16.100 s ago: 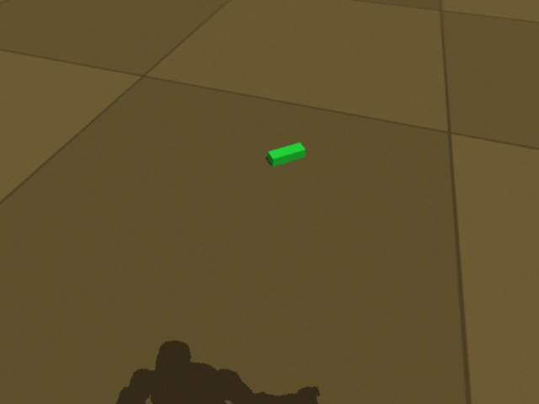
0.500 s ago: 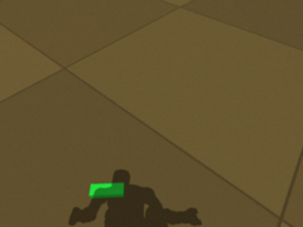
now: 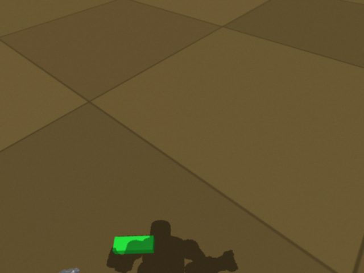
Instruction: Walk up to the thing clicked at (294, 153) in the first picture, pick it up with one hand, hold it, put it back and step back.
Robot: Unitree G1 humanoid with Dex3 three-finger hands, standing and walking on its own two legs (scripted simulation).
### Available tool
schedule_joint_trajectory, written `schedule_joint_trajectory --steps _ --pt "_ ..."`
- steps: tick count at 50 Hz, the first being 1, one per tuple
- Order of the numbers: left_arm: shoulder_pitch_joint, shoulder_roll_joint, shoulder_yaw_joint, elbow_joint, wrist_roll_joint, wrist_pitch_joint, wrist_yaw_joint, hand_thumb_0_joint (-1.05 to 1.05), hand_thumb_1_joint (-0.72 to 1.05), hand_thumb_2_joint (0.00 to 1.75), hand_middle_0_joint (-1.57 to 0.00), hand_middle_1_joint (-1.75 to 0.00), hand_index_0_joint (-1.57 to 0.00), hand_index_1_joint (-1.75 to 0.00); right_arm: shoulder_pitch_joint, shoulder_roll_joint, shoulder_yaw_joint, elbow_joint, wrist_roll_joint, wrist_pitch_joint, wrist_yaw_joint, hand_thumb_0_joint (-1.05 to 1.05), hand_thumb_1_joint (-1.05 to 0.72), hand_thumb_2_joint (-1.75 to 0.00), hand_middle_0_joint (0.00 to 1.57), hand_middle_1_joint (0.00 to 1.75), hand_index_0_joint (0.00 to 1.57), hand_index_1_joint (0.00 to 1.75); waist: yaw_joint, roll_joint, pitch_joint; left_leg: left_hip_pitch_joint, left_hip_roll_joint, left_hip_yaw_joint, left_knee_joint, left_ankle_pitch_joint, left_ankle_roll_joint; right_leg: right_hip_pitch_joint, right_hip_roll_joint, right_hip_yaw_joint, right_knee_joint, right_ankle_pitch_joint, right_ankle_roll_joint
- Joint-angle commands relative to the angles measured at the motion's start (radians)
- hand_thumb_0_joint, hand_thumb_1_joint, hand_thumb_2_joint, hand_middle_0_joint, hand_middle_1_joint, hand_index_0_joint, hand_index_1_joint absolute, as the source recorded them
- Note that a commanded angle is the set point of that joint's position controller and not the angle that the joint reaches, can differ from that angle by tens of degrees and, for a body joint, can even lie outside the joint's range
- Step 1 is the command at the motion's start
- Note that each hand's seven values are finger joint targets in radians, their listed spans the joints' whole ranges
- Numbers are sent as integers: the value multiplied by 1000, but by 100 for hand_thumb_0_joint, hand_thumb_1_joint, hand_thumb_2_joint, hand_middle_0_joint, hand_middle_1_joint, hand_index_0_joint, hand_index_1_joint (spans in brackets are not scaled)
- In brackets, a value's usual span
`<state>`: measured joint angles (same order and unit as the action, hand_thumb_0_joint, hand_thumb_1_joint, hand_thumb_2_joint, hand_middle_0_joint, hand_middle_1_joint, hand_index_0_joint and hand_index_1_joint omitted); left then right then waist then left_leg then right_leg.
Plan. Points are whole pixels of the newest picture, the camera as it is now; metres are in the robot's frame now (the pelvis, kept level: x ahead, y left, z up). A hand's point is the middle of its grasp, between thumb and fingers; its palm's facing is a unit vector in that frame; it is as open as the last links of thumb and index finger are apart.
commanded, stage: stand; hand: left
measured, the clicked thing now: (134, 244) +0.43 +0.27 -0.75
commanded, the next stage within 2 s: none
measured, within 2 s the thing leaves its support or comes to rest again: neither
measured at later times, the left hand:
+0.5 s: hand out of the picture +0.07 +0.27 -0.15, palm faces -0.01 -0.94 -0.33, open 7.3 cm
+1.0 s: hand out of the picture +0.09 +0.28 -0.15, palm faces -0.02 -0.94 -0.34, open 7.3 cm
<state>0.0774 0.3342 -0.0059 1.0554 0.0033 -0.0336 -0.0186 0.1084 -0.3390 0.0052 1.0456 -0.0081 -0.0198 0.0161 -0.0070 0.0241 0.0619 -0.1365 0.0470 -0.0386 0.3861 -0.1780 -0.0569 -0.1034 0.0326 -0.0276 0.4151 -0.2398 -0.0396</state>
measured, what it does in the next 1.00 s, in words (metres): stands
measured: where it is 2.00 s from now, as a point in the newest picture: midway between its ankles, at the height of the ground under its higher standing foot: outside the picture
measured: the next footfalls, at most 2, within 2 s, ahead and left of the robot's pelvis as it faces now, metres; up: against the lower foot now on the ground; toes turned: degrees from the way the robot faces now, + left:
none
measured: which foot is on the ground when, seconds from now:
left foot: down 0.00-1.00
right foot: down 0.00-1.00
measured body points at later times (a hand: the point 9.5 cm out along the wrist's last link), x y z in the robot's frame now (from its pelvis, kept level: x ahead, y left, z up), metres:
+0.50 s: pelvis +0.00 +0.02 +0.01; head +0.01 +0.02 +0.45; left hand +0.07 +0.32 -0.13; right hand +0.07 -0.29 -0.13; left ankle +0.02 +0.16 -0.74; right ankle +0.00 -0.09 -0.74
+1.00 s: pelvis +0.01 +0.03 +0.01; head +0.02 +0.03 +0.46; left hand +0.09 +0.33 -0.13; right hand +0.09 -0.27 -0.13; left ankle +0.02 +0.16 -0.74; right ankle +0.00 -0.09 -0.74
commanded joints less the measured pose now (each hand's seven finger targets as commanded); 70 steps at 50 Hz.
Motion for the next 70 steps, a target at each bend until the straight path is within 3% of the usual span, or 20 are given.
schedule_joint_trajectory --steps 1,3,4,9,11,20,26,36,41,47,54,58,70 --pt "-45 244 59 -29 -4 -20 21 0 90 90 -20 -30 -20 -30 -44 -209 -46 -25 5 -23 -20 0 -90 -90 20 30 20 30 0 -48 -71 44 77 -56 -52 147 56 1 -151 145 -131 238 17" --pt "-60 239 61 -19 -4 -16 19 0 90 90 -20 -30 -20 -30 -68 -214 -46 -16 3 -23 -20 0 -90 -90 20 30 20 30 6 -19 -59 25 78 -58 -73 103 53 -2 -147 145 -150 161 16" --pt "-62 236 60 -15 -2 -16 19 0 90 90 -20 -30 -20 -30 -72 -215 -47 -13 2 -25 -20 0 -90 -90 20 30 20 30 5 -12 -79 32 82 -56 -68 137 54 19 -149 140 -146 203 18" --pt "-72 235 61 9 -1 -12 17 0 90 90 -20 -30 -20 -30 -77 -212 -42 13 1 -23 -20 0 -90 -90 20 30 20 30 5 -5 -75 19 87 -58 -94 95 55 12 -147 138 -164 145 20" --pt "-63 233 61 17 -1 -10 16 0 90 90 -20 -30 -20 -30 -83 -218 -42 16 -2 -24 -21 0 -90 -90 20 30 20 30 9 8 -92 28 93 -57 -94 129 58 25 -148 136 -154 175 16" --pt "-45 237 56 41 -1 -3 15 0 90 90 -20 -30 -20 -30 -70 -229 -42 37 -2 -18 -19 0 -90 -90 20 30 20 30 6 -1 -68 15 87 -66 -112 38 63 -27 -146 142 -181 59 20" --pt "-20 233 55 46 -1 -5 16 0 90 90 -20 -30 -20 -30 -65 -228 -41 40 -5 -20 -21 0 -90 -90 20 30 20 30 12 -8 -87 23 91 -68 -113 92 69 -7 -150 138 -163 127 22" --pt "-19 230 52 38 -1 -4 20 0 90 90 -20 -30 -20 -30 -51 -220 -39 44 -3 -16 -20 0 -90 -90 20 30 20 30 2 -22 -73 20 84 -64 -116 98 68 -21 -151 136 -162 133 24" --pt "-10 228 53 34 -1 -4 22 0 90 90 -20 -30 -20 -30 -63 -225 -42 38 -4 -19 -22 0 -90 -90 20 30 20 30 9 -15 -108 51 92 -59 -102 179 73 7 -157 132 -144 202 23" --pt "-14 228 54 34 2 -1 24 0 90 90 -20 -30 -20 -30 -64 -219 -39 33 -1 -18 -23 0 -90 -90 20 30 20 30 7 -20 -110 53 94 -60 -103 206 75 23 -159 123 -136 228 26" --pt "-11 228 51 29 4 2 24 0 90 90 -20 -30 -20 -30 -78 -226 -39 33 -1 -16 -24 0 -90 -90 20 30 20 30 11 -16 -88 55 91 -59 -113 157 73 -6 -157 127 -151 180 25" --pt "-13 228 50 24 3 1 24 0 90 90 -20 -30 -20 -30 -69 -230 -40 35 -2 -17 -24 0 -90 -90 20 30 20 30 10 -15 -102 62 95 -57 -107 198 73 9 -161 127 -144 213 24" --pt "-2 230 48 24 3 -1 27 0 90 90 -20 -30 -20 -30 -65 -224 -39 32 0 -15 -23 0 -90 -90 20 30 20 30 9 -21 -100 62 90 -54 -103 197 78 17 -164 125 -146 227 24"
